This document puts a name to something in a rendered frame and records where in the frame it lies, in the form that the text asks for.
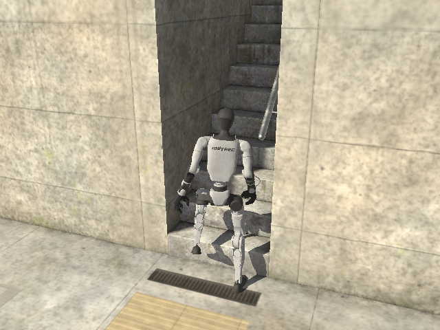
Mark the robot right upper arm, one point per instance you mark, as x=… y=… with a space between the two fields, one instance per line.
x=246 y=158

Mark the robot left hand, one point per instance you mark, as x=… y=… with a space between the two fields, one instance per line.
x=177 y=203

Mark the right robot shin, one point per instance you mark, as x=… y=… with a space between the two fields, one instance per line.
x=238 y=258

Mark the left robot forearm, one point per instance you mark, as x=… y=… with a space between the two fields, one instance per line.
x=188 y=177

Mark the robot right hand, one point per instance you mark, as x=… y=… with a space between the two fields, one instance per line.
x=246 y=194

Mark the left robot thigh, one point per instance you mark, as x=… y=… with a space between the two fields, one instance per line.
x=202 y=198

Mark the robot left upper arm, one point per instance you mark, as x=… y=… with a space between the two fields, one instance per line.
x=202 y=142

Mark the right robot forearm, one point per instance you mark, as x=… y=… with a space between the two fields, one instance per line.
x=251 y=183

